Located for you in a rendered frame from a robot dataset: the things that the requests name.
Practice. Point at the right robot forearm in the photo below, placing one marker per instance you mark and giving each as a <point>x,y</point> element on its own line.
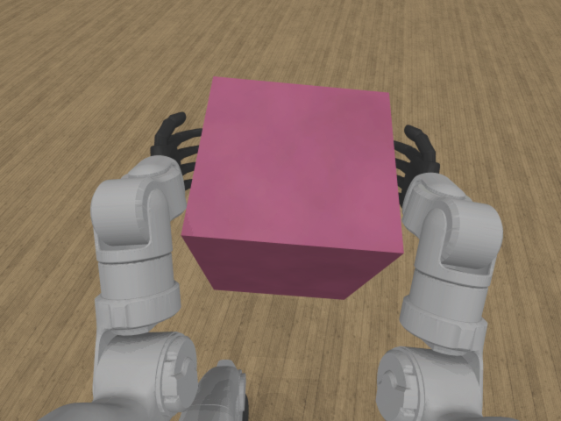
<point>458,244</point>

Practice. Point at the left robot forearm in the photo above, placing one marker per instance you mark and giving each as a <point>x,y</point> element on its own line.
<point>131,220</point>

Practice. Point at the carton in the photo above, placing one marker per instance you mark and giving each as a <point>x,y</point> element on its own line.
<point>294,190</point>

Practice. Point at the robot left upper arm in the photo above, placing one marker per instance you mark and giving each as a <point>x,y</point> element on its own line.
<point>145,377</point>

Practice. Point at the robot right upper arm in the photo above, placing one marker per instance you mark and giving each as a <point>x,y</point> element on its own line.
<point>419,384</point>

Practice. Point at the robot left hand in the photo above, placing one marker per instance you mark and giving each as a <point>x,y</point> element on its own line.
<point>166,144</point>

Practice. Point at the left robot thigh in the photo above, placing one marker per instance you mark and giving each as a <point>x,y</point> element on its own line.
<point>220,394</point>

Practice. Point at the robot right hand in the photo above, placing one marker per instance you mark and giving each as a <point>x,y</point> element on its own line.
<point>422,161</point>

